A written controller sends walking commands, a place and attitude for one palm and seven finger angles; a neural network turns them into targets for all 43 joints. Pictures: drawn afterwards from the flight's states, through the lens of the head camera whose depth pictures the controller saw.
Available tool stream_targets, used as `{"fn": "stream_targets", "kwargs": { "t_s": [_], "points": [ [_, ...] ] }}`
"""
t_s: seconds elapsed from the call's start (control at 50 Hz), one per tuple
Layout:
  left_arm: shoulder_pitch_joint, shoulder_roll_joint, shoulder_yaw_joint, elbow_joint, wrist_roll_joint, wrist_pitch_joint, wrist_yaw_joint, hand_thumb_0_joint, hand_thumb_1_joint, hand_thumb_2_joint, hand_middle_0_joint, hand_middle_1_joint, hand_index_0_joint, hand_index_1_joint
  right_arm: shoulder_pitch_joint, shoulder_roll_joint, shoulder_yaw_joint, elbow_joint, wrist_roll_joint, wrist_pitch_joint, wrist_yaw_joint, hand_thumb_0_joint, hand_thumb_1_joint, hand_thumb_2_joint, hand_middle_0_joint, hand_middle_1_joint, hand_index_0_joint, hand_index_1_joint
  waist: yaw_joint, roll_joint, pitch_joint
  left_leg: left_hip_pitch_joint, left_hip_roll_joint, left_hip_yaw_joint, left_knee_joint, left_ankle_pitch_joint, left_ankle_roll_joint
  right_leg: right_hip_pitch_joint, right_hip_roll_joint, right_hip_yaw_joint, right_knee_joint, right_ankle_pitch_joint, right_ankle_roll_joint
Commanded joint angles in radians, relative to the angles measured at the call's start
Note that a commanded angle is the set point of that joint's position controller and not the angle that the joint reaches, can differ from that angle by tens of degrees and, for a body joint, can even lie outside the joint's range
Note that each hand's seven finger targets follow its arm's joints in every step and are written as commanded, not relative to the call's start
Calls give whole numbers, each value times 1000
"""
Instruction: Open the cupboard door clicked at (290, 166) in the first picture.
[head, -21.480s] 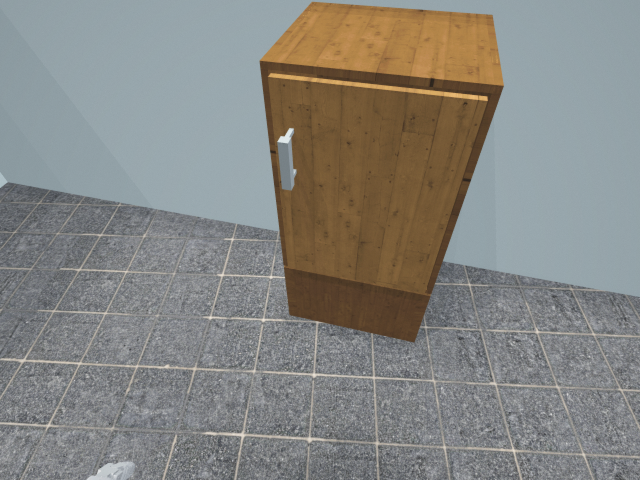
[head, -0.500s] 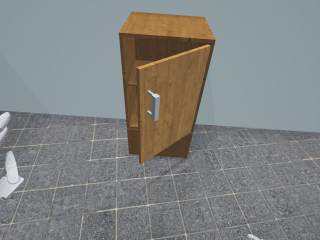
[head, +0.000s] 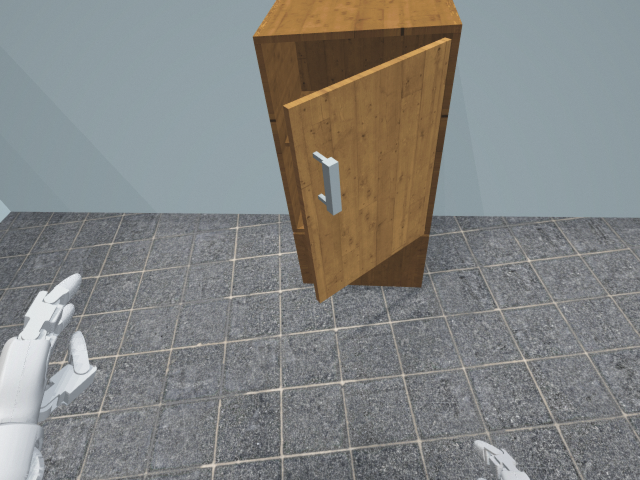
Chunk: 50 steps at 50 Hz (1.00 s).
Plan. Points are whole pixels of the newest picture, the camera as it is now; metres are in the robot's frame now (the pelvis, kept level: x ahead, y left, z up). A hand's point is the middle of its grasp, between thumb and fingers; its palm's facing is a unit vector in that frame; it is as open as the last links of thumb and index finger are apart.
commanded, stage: let the arm hang, fingers relaxed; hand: left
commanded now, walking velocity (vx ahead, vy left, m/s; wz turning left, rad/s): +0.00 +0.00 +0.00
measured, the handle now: (326, 182) +0.67 +0.04 -0.01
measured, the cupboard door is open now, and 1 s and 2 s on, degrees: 43 43 43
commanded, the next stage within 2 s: look to check the result in 1.02 s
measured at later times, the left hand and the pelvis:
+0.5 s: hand out of the picture -0.01 +0.16 -0.15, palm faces +0.09 -0.97 -0.21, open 7.3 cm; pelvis +0.01 -0.02 +0.02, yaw +2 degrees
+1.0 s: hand out of the picture +0.00 +0.13 -0.15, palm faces +0.08 -0.98 -0.16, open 7.4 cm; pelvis +0.02 -0.02 +0.02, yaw +1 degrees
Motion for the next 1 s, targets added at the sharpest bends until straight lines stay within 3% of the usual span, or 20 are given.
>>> {"fn": "stream_targets", "kwargs": {
  "t_s": [0.0, 0.04, 0.08, 0.16, 0.2, 0.22, 0.24, 0.26, 0.28, 0.3, 0.32, 0.36, 0.44, 0.48, 0.58, 0.7, 0.78, 0.86, 0.98],
  "points": [
    [-4, -31, -145, 355, 23, 107, -52, 0, 900, 900, -200, -300, -200, -300, -25, -101, -41, -92, -25, 67, 15, 0, -900, -900, 200, 300, 200, 300, -4, -488, 25, -260, -27, 2, 370, -133, 21, 195, -276, 316, -269, 456, -132],
    [-36, -41, -163, 473, 18, 110, -41, 0, 900, 900, -200, -300, -200, -300, -56, -86, -36, -75, -29, 89, 17, 0, -900, -900, 200, 300, 200, 300, 0, -431, 4, -250, -30, 15, 381, -68, 13, 267, -223, 214, -235, 654, -119],
    [-57, -35, -177, 586, 16, 111, -44, 0, 900, 900, -200, -300, -200, -300, -53, -67, -33, -33, -26, 98, 14, 0, -900, -900, 200, 300, 200, 300, -7, -368, -23, -183, -36, 24, 295, -27, 11, 271, -200, 184, -256, 636, -106],
    [-98, -32, -191, 775, 4, 110, -42, 0, 900, 900, -200, -300, -200, -300, -10, -39, -23, 67, -19, 103, 7, 0, -900, -900, 200, 300, 200, 300, -23, -96, -12, -1, -32, 29, 85, 66, 13, 181, -208, 229, -363, 248, -113],
    [-107, -84, -182, 834, 2, 110, -38, 0, 900, 900, -200, -300, -200, -300, 56, -23, -24, 113, -25, 101, -2, 0, -900, -900, 200, 300, 200, 300, -49, -16, 1, 125, -22, 17, -75, 155, 25, 103, -194, 211, -374, 42, -85],
    [-111, -96, -193, 858, -6, 113, -41, 0, 900, 900, -200, -300, -200, -300, 97, -24, -23, 139, -27, 99, -3, 0, -900, -900, 200, 300, 200, 300, -63, 46, 21, 209, -14, -6, -175, 224, 39, 28, -175, 191, -350, -28, -57],
    [-105, -123, -209, 887, -12, 117, -44, 0, 900, 900, -200, -300, -200, -300, 119, -55, -21, 157, -30, 90, -6, 0, -900, -900, 200, 300, 200, 300, -61, 147, 39, 210, 68, -150, -276, 248, 78, -22, -115, 150, -287, -76, -18],
    [-83, -155, -220, 912, -18, 119, -46, 0, 900, 900, -200, -300, -200, -300, 97, -95, -21, 160, -36, 87, -14, 0, -900, -900, 200, 300, 200, 300, -34, 245, 64, 132, 169, -273, -359, 224, 134, 16, -47, 95, -243, -42, 22],
    [-75, -147, -225, 938, -16, 121, -47, 0, 900, 900, -200, -300, -200, -300, 53, -108, -16, 156, -38, 92, -20, 0, -900, -900, 200, 300, 200, 300, -9, 203, 77, 30, 204, -297, -395, 173, 164, 124, -28, 77, -242, -4, 42],
    [-91, -137, -225, 968, -11, 122, -49, 0, 900, 900, -200, -300, -200, -300, 14, -87, -12, 163, -35, 91, -26, 0, -900, -900, 200, 300, 200, 300, 7, 142, 95, -55, 157, -244, -405, 131, 139, 216, -29, 92, -269, 41, 40],
    [-102, -125, -228, 1006, -10, 121, -52, 0, 900, 900, -200, -300, -200, -300, 19, -70, -5, 184, -29, 85, -26, 0, -900, -900, 200, 300, 200, 300, 2, 151, 95, -66, 119, -200, -411, 137, 110, 260, -51, 102, -291, 83, 29],
    [-92, -122, -237, 1060, -16, 115, -52, 0, 900, 900, -200, -300, -200, -300, 50, -53, 4, 216, -21, 79, -26, 0, -900, -900, 200, 300, 200, 300, 0, 81, 100, -39, 86, -144, -405, 180, 79, 286, -72, 121, -329, 121, 15],
    [-80, -138, -253, 1143, -21, 101, -43, 0, 900, 900, -200, -300, -200, -300, 126, -35, 10, 290, -15, 76, -30, 0, -900, -900, 200, 300, 200, 300, -18, -111, 79, 81, 58, -92, -380, 264, 70, 266, -106, 158, -397, 119, 5],
    [-80, -148, -255, 1169, -22, 100, -38, 0, 900, 900, -200, -300, -200, -300, 147, -31, 11, 322, -16, 77, -30, 0, -900, -900, 200, 300, 200, 300, -23, -148, 95, 110, 48, -79, -381, 260, 69, 236, -109, 162, -419, 74, 7],
    [-59, -172, -260, 1215, -23, 99, -28, 0, 900, 900, -200, -300, -200, -300, 171, -4, 22, 383, -17, 76, -31, 0, -900, -900, 200, 300, 200, 300, -22, -154, 134, 125, 48, -67, -395, 290, 68, 215, -103, 157, -422, 80, 11],
    [-27, -186, -260, 1246, -24, 97, -20, 0, 900, 900, -200, -300, -200, -300, 182, 23, 28, 423, -15, 72, -35, 0, -900, -900, 200, 300, 200, 300, -11, -79, 152, 118, 49, -60, -397, 322, 65, 229, -99, 148, -400, 146, 17],
    [-20, -196, -261, 1252, -25, 95, -19, 0, 900, 900, -200, -300, -200, -300, 196, 36, 30, 437, -15, 68, -38, 0, -900, -900, 200, 300, 200, 300, -13, -85, 137, 120, 51, -60, -401, 342, 64, 256, -100, 145, -383, 198, 13],
    [-14, -206, -261, 1260, -25, 97, -18, 0, 900, 900, -200, -300, -200, -300, 202, 45, 30, 446, -15, 68, -41, 0, -900, -900, 200, 300, 200, 300, -13, -66, 155, 119, 52, -59, -403, 340, 64, 245, -97, 142, -379, 190, 9],
    [-1, -213, -263, 1265, -25, 96, -17, 0, 900, 900, -200, -300, -200, -300, 208, 48, 29, 449, -14, 71, -42, 0, -900, -900, 200, 300, 200, 300, -16, -85, 155, 133, 49, -55, -393, 328, 64, 232, -98, 145, -387, 177, 11]
  ]
}}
